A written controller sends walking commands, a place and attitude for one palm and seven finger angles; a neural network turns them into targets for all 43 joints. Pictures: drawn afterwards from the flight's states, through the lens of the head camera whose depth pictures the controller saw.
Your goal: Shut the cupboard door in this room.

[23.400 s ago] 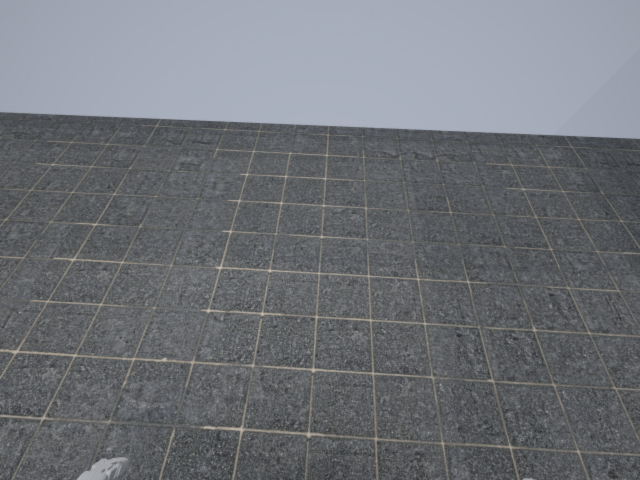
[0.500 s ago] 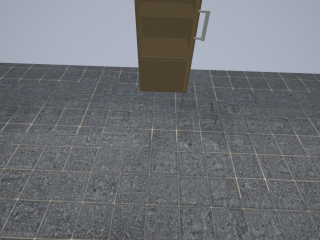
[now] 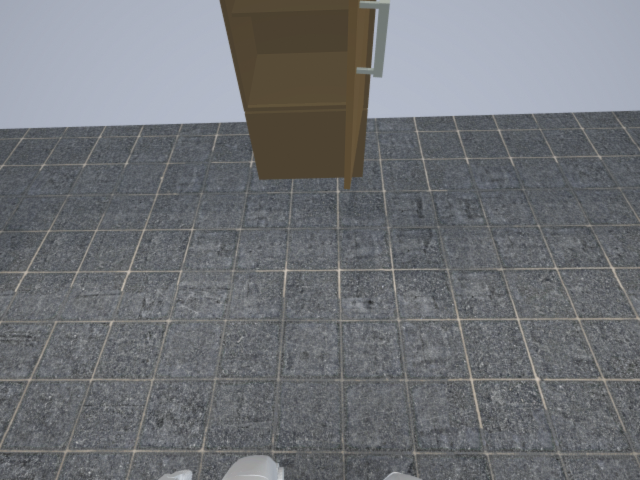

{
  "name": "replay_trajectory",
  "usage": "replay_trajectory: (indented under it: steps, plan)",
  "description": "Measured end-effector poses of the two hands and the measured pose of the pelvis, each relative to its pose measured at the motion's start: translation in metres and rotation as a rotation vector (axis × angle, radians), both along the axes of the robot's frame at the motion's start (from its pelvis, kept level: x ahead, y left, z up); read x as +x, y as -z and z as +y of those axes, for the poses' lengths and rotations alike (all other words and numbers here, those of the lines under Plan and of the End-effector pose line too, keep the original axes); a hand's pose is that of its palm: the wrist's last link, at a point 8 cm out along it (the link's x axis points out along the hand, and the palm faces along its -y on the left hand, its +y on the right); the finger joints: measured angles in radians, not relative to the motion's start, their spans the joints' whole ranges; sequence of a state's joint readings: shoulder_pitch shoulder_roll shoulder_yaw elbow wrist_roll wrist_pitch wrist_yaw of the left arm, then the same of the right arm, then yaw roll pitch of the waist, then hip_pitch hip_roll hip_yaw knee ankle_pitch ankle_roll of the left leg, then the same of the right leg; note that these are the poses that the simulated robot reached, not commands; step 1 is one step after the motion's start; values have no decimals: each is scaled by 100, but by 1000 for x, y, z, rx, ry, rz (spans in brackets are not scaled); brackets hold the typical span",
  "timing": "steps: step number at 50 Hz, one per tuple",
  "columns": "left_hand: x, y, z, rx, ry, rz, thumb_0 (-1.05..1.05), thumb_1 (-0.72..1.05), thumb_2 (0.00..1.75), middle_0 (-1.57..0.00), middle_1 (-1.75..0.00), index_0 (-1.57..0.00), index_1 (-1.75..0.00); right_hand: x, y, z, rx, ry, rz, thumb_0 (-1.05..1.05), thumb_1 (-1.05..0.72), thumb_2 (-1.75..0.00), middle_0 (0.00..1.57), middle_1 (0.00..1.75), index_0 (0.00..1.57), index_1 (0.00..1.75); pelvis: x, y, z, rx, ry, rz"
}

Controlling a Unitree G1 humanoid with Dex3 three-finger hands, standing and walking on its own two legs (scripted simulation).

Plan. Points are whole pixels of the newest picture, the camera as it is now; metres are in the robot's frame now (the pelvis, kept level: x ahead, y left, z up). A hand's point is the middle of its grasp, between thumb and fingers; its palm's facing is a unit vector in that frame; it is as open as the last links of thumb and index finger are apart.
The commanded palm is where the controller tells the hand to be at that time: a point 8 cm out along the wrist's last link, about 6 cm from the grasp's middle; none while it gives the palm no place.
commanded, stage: stand and wait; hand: left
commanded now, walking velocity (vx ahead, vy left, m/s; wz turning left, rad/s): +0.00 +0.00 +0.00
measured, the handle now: (371, 40) +0.95 -0.06 +0.05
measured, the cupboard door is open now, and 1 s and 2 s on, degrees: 80 80 80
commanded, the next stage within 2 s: look at it before walking up in 1.24 s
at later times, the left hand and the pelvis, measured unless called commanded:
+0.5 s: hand out of the picture +0.09 +0.19 -0.17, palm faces +0.02 -0.99 -0.15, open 7.4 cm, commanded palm none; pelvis +0.12 +0.04 +0.01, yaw -1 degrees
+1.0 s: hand out of the picture +0.09 +0.19 -0.16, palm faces +0.00 -0.99 -0.17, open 7.4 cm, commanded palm none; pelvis +0.11 +0.03 +0.02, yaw -1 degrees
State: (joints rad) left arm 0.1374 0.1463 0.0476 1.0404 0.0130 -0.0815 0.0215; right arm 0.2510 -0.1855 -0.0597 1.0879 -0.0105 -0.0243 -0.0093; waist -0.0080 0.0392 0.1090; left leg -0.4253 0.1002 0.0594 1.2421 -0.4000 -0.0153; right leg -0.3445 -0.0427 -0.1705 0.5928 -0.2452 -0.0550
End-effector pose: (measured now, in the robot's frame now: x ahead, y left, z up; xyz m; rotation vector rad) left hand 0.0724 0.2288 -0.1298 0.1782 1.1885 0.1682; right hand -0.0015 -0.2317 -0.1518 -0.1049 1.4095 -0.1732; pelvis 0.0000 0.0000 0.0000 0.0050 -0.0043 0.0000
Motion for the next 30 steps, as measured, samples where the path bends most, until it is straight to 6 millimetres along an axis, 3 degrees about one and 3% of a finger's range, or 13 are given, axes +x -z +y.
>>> replay_trajectory:
  steps: [3, 6, 9, 12, 19, 25, 30]
  plan:
    - [-2, -4, 4, 13, -11, 50, -1, 96, 90, -20, -30, -21, -30, 75, -13, -11, -31, -45, -145, 0, -91, -90, 20, 30, 20, 30, 19, -6, -2, -6, -2, 6]
    - [-3, -2, 5, -2, -26, 97, -1, 95, 90, -20, -30, -21, -30, 131, -25, -9, -46, -81, -244, 0, -91, -90, 20, 30, 20, 30, 37, -9, 0, -16, -3, 5]
    - [-2, 6, 5, -34, -50, 129, 0, 94, 90, -20, -30, -20, -30, 168, -32, 1, -50, -118, -290, -1, -91, -90, 20, 30, 20, 30, 56, -7, 5, -31, -5, -2]
    - [0, 19, 6, -71, -75, 159, 0, 92, 90, -20, -30, -20, -30, 191, -33, 17, -50, -146, -301, -1, -91, -90, 20, 30, 20, 30, 76, -2, 13, -45, -10, -13]
    - [10, 19, 3, -111, -79, 223, 1, 91, 90, -20, -30, -20, -30, 192, -30, 51, -9, -126, -222, 0, -91, -90, 20, 30, 20, 30, 106, -9, 26, -14, 6, -12]
    - [19, 8, 10, -87, -37, 262, 1, 91, 90, -20, -30, -20, -30, 181, -26, 49, -20, -38, -197, -3, -95, -90, 21, 30, 21, 30, 118, -13, 36, -5, 26, -1]
    - [31, 6, 21, -55, -26, 247, 1, 91, 90, -20, -30, -20, -30, 154, -24, 40, -42, -14, -118, -3, -95, -90, 20, 30, 21, 30, 124, -14, 37, 4, 28, -6]
